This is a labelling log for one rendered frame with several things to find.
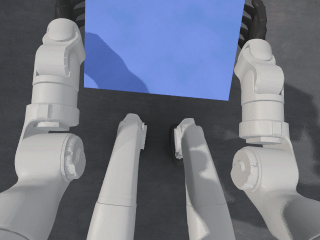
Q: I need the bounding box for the robot right hand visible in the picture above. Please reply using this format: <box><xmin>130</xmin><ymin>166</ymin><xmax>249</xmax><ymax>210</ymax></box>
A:
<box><xmin>238</xmin><ymin>0</ymin><xmax>267</xmax><ymax>49</ymax></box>

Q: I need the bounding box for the left robot shin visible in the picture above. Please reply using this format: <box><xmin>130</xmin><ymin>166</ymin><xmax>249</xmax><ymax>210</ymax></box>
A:
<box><xmin>117</xmin><ymin>113</ymin><xmax>143</xmax><ymax>133</ymax></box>

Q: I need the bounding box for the carton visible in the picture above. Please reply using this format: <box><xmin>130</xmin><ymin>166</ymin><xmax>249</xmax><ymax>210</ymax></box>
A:
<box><xmin>84</xmin><ymin>0</ymin><xmax>245</xmax><ymax>101</ymax></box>

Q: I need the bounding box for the robot left forearm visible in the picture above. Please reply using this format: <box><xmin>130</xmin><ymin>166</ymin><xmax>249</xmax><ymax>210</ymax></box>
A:
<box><xmin>14</xmin><ymin>18</ymin><xmax>86</xmax><ymax>176</ymax></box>

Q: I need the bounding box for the robot right upper arm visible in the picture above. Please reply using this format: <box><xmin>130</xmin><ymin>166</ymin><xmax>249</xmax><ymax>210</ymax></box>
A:
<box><xmin>230</xmin><ymin>146</ymin><xmax>320</xmax><ymax>240</ymax></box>

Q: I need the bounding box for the robot right forearm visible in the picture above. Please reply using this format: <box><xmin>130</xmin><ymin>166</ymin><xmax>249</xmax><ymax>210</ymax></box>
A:
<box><xmin>234</xmin><ymin>39</ymin><xmax>299</xmax><ymax>183</ymax></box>

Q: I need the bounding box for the robot left upper arm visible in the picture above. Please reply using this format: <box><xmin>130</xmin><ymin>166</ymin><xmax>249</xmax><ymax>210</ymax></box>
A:
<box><xmin>0</xmin><ymin>133</ymin><xmax>86</xmax><ymax>240</ymax></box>

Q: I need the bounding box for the robot left hand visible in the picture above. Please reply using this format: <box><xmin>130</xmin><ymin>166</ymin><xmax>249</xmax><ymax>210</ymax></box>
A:
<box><xmin>54</xmin><ymin>0</ymin><xmax>86</xmax><ymax>28</ymax></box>

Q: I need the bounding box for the robot left thigh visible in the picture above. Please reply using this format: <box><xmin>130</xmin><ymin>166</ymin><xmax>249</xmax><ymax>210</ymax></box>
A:
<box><xmin>86</xmin><ymin>118</ymin><xmax>147</xmax><ymax>240</ymax></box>

